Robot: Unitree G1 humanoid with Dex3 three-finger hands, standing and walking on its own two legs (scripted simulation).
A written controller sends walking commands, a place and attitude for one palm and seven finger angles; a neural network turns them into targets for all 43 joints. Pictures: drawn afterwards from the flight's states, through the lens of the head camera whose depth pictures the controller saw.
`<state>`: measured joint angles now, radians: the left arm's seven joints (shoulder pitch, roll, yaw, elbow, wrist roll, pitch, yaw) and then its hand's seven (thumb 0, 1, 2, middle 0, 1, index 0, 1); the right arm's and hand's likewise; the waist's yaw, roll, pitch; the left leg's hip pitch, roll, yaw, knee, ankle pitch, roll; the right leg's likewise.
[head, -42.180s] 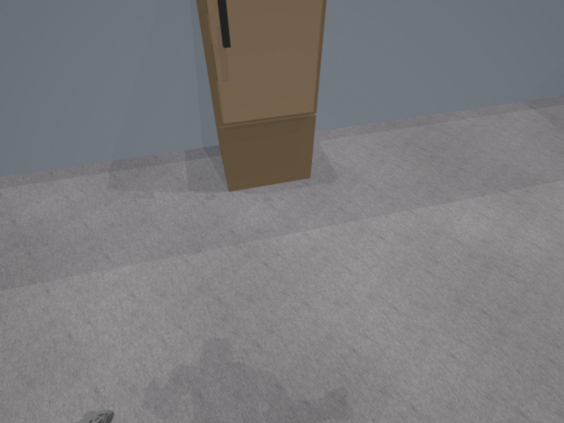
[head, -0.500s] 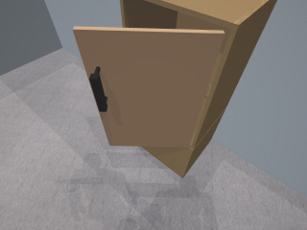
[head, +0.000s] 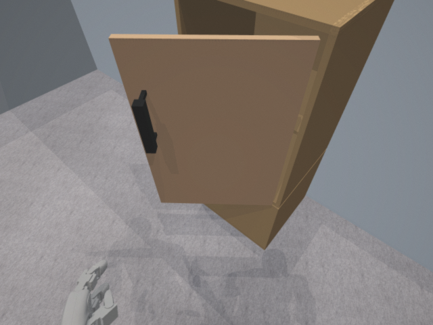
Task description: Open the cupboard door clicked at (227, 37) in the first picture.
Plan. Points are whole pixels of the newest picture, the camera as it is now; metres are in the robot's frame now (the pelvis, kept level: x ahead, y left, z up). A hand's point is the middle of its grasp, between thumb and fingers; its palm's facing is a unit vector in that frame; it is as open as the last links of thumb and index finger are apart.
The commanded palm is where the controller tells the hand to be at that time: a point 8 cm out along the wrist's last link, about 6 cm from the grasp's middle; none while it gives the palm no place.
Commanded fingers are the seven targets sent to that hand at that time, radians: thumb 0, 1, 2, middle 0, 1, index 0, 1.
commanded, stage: raise the hand with hooked fingers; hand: left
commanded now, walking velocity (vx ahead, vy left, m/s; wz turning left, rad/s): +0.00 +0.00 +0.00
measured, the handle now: (147, 122) +0.53 +0.20 +0.06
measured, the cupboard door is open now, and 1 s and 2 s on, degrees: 39 39 39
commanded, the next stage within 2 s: move the hooked fingers beside the handle in 1.96 s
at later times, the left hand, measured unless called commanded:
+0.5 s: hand (103, 290) +0.18 +0.21 -0.01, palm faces +0.02 -1.00 -0.05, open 9.9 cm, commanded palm +0.15 +0.27 +0.00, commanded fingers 0.00 0.13 0.57 -0.25 -0.80 -0.25 -0.80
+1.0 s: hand (75, 253) +0.22 +0.26 +0.04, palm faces +0.06 -1.00 -0.05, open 12.8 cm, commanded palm +0.20 +0.31 +0.05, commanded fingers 0.00 -0.45 0.32 -0.30 -1.17 -0.30 -1.17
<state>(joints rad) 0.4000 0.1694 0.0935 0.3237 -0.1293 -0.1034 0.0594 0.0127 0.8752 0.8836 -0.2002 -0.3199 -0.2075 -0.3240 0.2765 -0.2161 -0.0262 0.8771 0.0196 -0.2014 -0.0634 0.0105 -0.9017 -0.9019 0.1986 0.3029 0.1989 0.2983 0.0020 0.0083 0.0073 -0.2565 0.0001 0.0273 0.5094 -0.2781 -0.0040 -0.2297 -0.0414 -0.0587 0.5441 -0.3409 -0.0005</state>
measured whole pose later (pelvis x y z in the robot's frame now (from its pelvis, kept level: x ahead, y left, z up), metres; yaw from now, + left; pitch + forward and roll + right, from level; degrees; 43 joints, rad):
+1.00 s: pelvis -0.03 +0.02 -0.04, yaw +0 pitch +8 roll -2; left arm 0.17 0.33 0.33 0.16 -0.34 -0.27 -0.36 -0.01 -0.23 0.41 -0.28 -1.03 -0.29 -1.03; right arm 0.26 -0.26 0.02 0.59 0.04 -0.26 -0.10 0.02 -0.90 -0.90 0.20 0.30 0.20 0.30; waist 0.01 0.02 -0.08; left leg -0.60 0.03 0.00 0.87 -0.40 0.01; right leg -0.54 -0.02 -0.07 0.82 -0.42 0.01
